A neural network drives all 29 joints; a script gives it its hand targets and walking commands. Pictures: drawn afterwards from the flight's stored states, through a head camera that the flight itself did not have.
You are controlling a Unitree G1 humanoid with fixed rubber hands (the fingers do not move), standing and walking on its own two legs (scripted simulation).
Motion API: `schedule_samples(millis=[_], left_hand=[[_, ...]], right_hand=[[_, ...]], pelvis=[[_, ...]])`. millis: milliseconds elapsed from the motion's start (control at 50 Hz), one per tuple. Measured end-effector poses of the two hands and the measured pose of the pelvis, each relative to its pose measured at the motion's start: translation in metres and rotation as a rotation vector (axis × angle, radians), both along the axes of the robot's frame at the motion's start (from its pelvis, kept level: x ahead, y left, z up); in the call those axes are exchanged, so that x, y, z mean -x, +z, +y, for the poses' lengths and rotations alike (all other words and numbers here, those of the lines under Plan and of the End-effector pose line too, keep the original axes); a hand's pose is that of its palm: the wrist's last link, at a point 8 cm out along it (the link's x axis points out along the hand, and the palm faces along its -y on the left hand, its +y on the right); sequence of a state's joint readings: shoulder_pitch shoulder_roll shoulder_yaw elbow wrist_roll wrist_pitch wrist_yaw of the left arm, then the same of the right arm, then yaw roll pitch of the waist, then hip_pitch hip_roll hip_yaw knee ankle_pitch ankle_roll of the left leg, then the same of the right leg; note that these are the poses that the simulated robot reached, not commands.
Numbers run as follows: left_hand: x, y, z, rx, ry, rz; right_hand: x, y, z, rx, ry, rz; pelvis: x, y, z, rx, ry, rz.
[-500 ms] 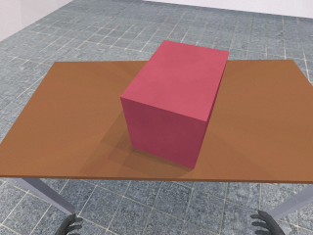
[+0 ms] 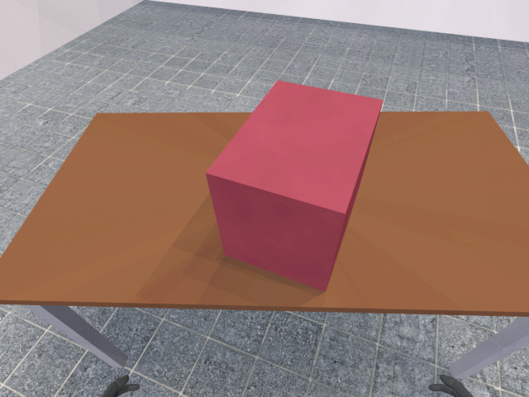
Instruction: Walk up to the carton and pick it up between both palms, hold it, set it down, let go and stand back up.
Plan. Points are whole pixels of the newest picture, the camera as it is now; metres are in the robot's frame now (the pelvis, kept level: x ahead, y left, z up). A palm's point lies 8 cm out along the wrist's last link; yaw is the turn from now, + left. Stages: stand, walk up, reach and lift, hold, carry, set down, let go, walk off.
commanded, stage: stand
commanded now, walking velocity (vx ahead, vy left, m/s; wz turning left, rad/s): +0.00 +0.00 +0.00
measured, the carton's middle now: (300, 180) +0.53 -0.06 -0.01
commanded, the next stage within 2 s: none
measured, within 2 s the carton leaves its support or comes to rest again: neither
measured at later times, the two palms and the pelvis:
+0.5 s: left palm out of the picture +0.07 +0.28 -0.11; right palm out of the picture +0.07 -0.29 -0.11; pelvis +0.00 +0.00 +0.01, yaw +0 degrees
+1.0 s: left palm out of the picture +0.07 +0.28 -0.11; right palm out of the picture +0.06 -0.29 -0.11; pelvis +0.00 +0.00 +0.01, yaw +0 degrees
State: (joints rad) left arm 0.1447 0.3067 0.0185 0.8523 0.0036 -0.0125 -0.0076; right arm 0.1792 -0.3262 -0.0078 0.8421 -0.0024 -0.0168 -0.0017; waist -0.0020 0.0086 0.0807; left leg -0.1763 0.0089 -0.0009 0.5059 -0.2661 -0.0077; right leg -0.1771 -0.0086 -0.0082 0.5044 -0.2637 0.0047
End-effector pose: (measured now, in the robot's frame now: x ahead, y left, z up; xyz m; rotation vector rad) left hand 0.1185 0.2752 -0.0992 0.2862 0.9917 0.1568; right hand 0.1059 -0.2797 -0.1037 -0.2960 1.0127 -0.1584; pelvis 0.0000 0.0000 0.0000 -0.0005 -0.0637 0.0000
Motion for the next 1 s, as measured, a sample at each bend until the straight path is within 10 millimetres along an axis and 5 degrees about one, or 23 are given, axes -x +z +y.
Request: schedule_samples(millis=[480, 1000], left_hand=[[0.046, -0.008, 0.007, -0.010, 0.069, 0.153], [0.052, -0.009, 0.007, -0.012, 0.079, 0.180]], right_hand=[[0.035, -0.006, -0.010, 0.014, -0.053, 0.134], [0.043, -0.007, -0.012, 0.019, -0.067, 0.167]], pelvis=[[0.003, 0.009, -0.001, 0.001, 0.003, 0.000], [0.002, 0.010, -0.002, 0.000, 0.001, 0.009]])
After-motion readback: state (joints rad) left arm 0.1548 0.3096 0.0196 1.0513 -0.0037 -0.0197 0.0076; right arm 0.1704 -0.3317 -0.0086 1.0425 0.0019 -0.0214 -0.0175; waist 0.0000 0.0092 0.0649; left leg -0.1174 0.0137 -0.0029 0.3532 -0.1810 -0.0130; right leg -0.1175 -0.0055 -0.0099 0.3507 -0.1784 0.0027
